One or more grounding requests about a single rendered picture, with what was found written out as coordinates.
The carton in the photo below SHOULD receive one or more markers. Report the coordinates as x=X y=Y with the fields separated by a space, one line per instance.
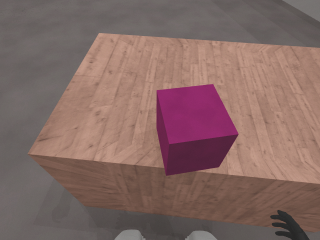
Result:
x=194 y=129

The pedestal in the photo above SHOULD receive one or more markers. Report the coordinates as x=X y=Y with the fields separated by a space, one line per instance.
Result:
x=101 y=141

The robot left thigh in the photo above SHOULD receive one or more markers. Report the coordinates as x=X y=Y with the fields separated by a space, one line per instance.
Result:
x=130 y=234

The right robot hand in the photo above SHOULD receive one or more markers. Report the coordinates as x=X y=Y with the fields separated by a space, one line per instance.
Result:
x=295 y=231

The robot thigh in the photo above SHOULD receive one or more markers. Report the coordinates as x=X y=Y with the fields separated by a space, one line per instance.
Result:
x=130 y=234
x=200 y=235

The robot right thigh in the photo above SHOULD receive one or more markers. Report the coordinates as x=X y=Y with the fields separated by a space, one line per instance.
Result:
x=200 y=235

